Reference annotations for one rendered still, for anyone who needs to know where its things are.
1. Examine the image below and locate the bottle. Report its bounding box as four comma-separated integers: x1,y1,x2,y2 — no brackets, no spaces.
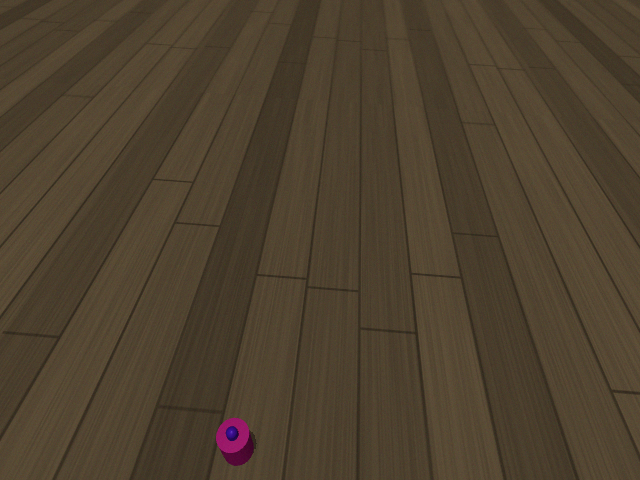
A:
216,418,254,466

